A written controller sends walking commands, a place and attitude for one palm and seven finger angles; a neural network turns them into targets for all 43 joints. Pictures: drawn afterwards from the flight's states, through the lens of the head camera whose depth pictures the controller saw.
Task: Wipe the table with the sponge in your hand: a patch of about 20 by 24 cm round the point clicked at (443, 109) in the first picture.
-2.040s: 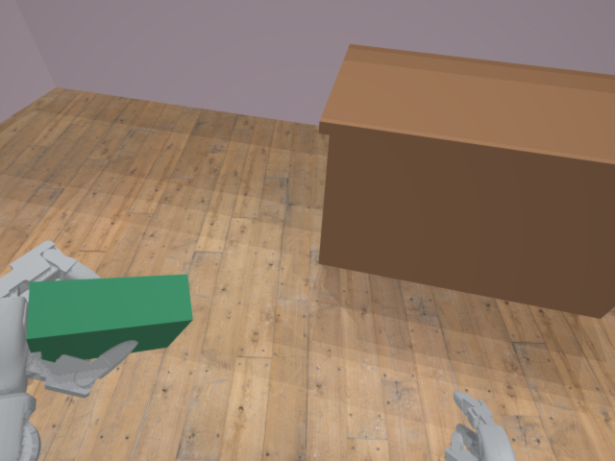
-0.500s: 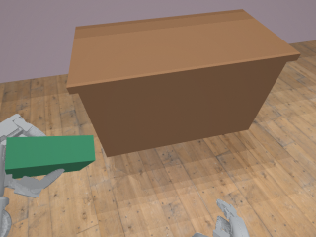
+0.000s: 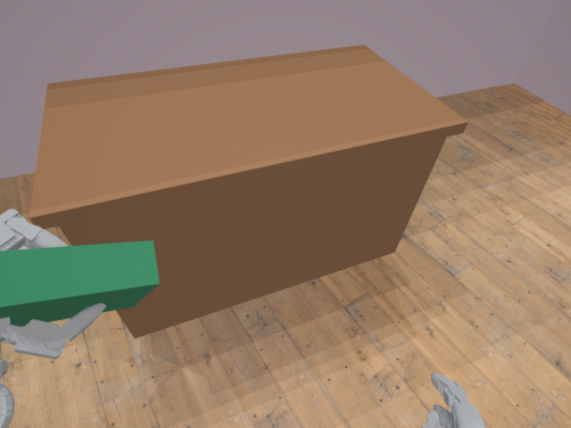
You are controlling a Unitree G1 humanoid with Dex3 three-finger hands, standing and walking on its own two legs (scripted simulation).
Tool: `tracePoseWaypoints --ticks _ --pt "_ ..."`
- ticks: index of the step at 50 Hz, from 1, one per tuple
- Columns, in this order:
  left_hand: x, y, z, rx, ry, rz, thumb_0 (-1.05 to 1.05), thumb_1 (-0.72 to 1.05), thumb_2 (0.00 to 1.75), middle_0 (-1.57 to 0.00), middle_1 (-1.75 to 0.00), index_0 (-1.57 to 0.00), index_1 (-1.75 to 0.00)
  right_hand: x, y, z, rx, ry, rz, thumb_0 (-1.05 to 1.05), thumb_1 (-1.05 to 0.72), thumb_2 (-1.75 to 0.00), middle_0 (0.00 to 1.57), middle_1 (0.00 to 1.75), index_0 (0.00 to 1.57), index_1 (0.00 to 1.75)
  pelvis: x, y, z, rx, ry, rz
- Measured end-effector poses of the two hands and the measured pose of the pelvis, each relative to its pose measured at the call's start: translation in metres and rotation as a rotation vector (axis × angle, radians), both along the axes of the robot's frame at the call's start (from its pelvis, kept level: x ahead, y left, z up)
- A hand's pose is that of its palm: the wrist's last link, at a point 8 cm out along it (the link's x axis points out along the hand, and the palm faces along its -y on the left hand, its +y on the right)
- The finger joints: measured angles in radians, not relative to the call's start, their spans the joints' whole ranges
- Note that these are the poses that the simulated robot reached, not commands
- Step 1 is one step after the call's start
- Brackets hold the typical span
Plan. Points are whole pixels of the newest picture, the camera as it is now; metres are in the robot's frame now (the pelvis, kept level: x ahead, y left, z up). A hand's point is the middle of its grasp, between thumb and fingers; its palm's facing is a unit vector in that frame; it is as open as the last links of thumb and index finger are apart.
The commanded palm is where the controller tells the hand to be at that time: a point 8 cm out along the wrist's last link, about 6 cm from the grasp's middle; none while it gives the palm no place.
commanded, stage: take the last steps up to it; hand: left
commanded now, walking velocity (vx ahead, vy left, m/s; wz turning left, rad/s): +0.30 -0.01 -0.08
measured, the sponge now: (101, 281) +0.24 +0.21 +0.15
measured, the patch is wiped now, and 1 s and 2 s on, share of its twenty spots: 0.00 0.00 0.00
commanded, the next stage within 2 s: come to a stop and stand still in 1.50 s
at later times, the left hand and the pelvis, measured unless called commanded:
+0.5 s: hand (127, 220) +0.31 +0.21 +0.17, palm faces +0.39 -0.83 -0.39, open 9.3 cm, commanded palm +0.26 +0.25 +0.18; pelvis +0.08 -0.03 -0.01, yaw -2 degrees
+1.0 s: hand (197, 172) +0.40 +0.14 +0.17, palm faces +0.36 -0.81 -0.47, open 9.3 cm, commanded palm +0.34 +0.19 +0.18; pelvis +0.18 -0.08 +0.01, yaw +0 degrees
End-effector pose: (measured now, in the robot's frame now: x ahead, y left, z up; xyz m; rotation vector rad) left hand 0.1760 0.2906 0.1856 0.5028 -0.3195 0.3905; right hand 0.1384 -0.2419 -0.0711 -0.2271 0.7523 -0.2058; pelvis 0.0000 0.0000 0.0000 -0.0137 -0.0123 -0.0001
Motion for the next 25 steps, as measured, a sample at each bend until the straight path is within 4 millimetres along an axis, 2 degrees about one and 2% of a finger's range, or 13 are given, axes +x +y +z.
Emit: tracePoseWaypoints --ticks 5,10,13,19,25 --pt "0.019 -0.032 -0.004 -0.015 0.054 -0.048 0.0 -0.43 1.03 -0.82 -1.38 -0.82 -1.38 0.011 0.015 -0.009 0.085 -0.005 0.038 0.01 -0.9 -0.9 0.2 0.3 0.2 0.3 0.015 -0.013 0.001 -0.005 -0.001 -0.026" --pt "0.038 -0.06 0.001 0.045 0.041 -0.093 0.0 -0.43 1.03 -0.82 -1.38 -0.82 -1.38 0.025 0.006 -0.03 0.13 0.027 0.051 0.01 -0.9 -0.9 0.2 0.3 0.2 0.3 0.026 -0.03 -0.009 -0.002 -0.009 -0.016" --pt "0.046 -0.061 0.003 0.035 0.05 -0.082 0.0 -0.43 1.03 -0.82 -1.38 -0.82 -1.38 0.031 -0.008 -0.031 0.113 0.074 0.042 0.01 -0.9 -0.9 0.2 0.3 0.2 0.3 0.035 -0.034 -0.004 0.012 -0.003 -0.016" --pt "0.061 -0.054 0.004 0.025 0.065 -0.05 0.0 -0.43 1.03 -0.82 -1.38 -0.82 -1.38 0.047 -0.032 -0.016 0.031 0.102 0.018 0.01 -0.9 -0.9 0.2 0.3 0.2 0.3 0.057 -0.034 0.005 0.031 0.008 -0.022" --pt "0.091 -0.044 -0.002 -0.002 -0.022 -0.063 0.0 -0.43 1.03 -0.82 -1.38 -0.82 -1.38 0.082 -0.041 -0.009 -0.043 0.029 -0.013 0.01 -0.91 -0.9 0.2 0.3 0.2 0.3 0.084 -0.025 -0.009 0.033 -0.023 -0.039"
